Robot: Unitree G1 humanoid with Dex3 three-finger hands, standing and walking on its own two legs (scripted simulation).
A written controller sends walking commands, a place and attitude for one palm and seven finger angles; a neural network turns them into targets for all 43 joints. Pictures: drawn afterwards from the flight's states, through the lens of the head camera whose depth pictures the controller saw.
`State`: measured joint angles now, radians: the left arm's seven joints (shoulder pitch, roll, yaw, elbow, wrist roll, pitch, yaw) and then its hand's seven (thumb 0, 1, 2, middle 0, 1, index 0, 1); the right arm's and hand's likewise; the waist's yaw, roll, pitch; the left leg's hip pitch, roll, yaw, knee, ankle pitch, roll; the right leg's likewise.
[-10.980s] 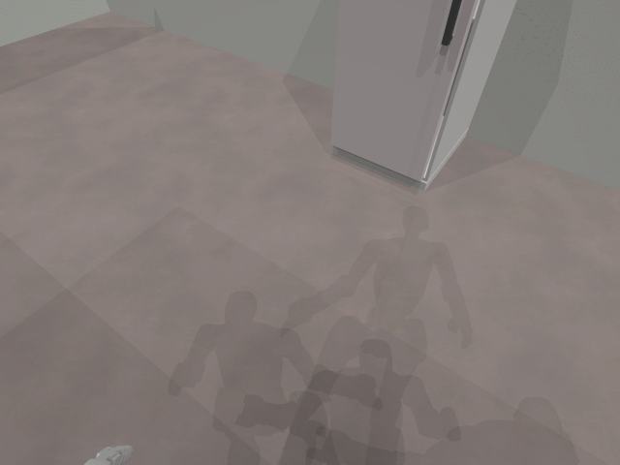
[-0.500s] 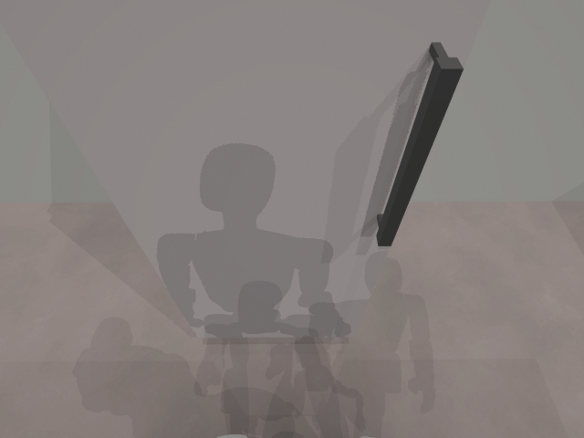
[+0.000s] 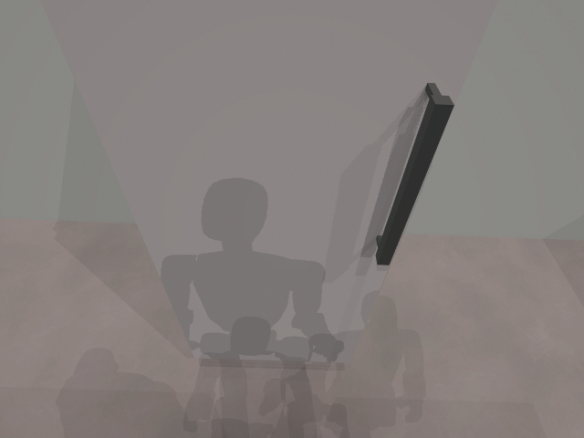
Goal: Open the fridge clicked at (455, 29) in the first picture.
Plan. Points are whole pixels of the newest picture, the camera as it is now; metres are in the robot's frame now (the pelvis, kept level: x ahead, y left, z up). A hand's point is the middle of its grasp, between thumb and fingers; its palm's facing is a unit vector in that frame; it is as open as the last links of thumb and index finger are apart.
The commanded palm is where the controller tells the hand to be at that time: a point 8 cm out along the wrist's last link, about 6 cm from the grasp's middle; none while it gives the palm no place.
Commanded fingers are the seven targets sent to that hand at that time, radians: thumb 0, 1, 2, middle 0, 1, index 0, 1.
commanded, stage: come to a stop and stand still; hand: right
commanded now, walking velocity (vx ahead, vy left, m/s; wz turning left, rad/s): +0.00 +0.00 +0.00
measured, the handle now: (403, 188) +0.46 -0.14 +0.11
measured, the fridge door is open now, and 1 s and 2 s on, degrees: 0 0 0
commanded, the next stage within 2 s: look again from close up in 0.96 s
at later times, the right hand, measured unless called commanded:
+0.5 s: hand out of the picture +0.04 -0.19 -0.17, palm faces -0.01 +0.98 -0.20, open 7.4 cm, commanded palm none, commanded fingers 0.00 -0.90 -0.90 0.20 0.30 0.20 0.30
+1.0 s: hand out of the picture +0.07 -0.21 -0.18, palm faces +0.00 +0.98 -0.21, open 7.4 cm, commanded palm none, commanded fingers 0.00 -0.90 -0.90 0.20 0.30 0.20 0.30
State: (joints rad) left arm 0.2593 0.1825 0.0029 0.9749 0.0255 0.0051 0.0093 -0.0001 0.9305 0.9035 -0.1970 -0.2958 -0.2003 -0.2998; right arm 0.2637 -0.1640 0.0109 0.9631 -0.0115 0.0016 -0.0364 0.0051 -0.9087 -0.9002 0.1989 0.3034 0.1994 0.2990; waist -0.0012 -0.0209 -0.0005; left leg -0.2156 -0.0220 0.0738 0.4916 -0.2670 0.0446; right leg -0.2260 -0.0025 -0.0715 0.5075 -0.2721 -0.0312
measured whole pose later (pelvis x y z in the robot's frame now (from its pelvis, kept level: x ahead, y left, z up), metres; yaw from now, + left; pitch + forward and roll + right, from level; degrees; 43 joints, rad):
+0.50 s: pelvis +0.03 -0.02 +0.00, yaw +1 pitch +0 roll +0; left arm 0.27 0.16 -0.02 1.10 0.02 -0.02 0.02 0.00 0.91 0.90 -0.20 -0.30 -0.20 -0.30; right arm 0.28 -0.17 0.03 1.08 -0.01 -0.01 -0.04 0.00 -0.91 -0.90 0.20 0.30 0.20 0.30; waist 0.00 0.01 0.02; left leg -0.16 0.00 0.05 0.46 -0.30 0.02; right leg -0.16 0.02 -0.09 0.46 -0.30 -0.05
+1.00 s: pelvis +0.05 -0.03 +0.00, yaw +1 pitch -1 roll +0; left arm 0.24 0.17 -0.02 1.11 0.02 -0.03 0.03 0.00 0.91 0.90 -0.20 -0.30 -0.20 -0.30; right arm 0.25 -0.19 0.01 1.08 -0.01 0.00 -0.04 0.00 -0.91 -0.90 0.20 0.30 0.20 0.30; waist -0.01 0.02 0.02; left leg -0.13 0.02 0.04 0.46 -0.32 0.00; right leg -0.12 0.04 -0.10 0.43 -0.31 -0.07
